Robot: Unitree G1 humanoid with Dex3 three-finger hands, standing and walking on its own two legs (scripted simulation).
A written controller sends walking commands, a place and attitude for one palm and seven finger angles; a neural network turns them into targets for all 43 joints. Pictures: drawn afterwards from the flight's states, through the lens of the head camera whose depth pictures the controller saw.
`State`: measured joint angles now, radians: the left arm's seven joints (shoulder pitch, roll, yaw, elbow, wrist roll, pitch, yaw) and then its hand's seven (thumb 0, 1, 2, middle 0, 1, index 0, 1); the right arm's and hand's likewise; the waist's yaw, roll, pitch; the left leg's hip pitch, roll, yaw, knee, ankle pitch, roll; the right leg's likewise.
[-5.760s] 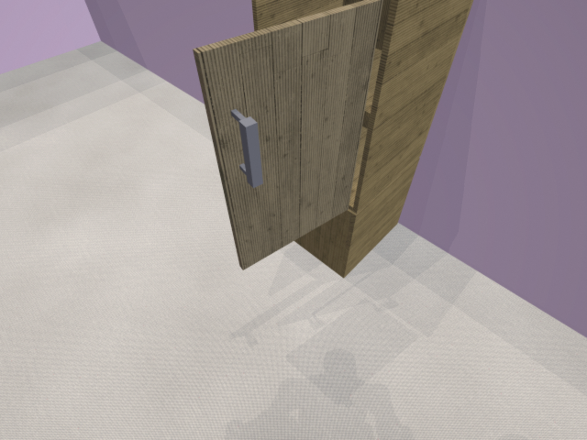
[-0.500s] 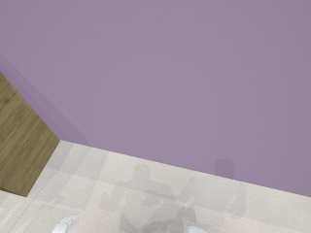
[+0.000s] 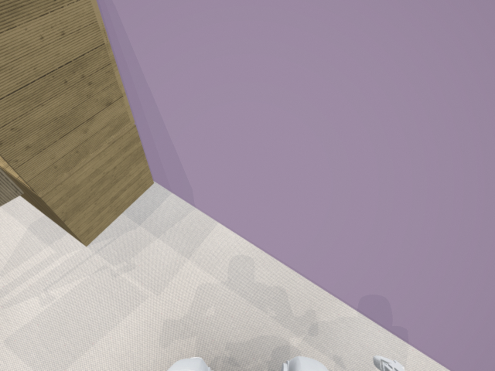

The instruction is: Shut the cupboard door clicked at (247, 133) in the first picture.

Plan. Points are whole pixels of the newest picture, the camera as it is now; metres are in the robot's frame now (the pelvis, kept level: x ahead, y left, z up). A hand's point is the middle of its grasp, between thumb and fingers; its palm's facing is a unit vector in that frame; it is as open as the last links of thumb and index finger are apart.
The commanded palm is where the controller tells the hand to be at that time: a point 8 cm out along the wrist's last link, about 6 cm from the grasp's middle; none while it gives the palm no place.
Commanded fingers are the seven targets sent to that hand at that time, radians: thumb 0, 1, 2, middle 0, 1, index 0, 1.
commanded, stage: turn to face it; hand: left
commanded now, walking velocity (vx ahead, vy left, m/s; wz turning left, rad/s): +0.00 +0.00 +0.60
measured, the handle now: out of the picture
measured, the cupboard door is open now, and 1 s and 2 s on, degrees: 79 79 79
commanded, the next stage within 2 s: take the last steps up to it in 1.32 s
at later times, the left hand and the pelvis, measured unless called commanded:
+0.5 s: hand out of the picture +0.06 +0.16 -0.14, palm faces +0.28 -0.92 -0.27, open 7.4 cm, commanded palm none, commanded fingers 0.00 0.90 0.90 -0.20 -0.30 -0.20 -0.30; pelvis +0.01 -0.05 +0.01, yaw +18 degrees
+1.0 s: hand out of the picture -0.05 +0.21 -0.15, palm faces +0.58 -0.77 -0.27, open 7.4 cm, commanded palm none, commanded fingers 0.00 0.90 0.90 -0.20 -0.30 -0.20 -0.30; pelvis +0.01 -0.02 +0.01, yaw +35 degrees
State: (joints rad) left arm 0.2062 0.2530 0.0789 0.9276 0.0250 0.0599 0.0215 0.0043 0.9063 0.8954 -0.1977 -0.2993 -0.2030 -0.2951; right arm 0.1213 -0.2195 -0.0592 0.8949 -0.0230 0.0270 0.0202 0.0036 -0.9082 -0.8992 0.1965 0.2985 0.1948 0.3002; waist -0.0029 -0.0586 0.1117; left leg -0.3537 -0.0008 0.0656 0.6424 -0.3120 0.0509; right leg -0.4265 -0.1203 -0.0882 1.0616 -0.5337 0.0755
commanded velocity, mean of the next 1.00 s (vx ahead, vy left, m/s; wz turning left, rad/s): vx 0.00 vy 0.00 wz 0.58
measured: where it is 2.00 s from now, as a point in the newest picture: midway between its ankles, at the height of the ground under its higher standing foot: outside the picture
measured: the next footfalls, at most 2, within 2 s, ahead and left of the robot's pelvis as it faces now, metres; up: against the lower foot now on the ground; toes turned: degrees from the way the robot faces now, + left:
right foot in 0.36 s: +0.06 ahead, -0.15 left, +0.00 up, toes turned +11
left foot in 0.74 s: +0.00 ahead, +0.09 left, +0.00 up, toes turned +34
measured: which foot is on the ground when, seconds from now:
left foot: down 0.00-0.36, up 0.38-0.72, down 0.74-1.00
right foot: up 0.00-0.34, down 0.36-0.74, up 0.76-1.00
